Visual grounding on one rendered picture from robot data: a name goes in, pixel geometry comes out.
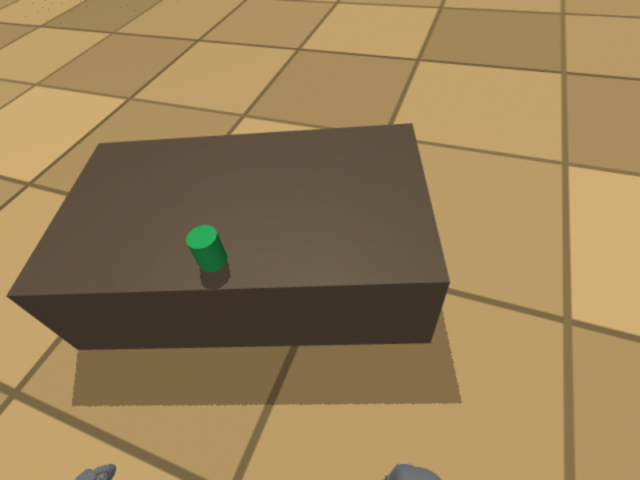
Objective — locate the can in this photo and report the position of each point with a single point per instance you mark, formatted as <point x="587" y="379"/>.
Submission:
<point x="207" y="248"/>

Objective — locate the left robot hand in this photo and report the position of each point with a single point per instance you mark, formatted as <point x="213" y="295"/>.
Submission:
<point x="105" y="472"/>

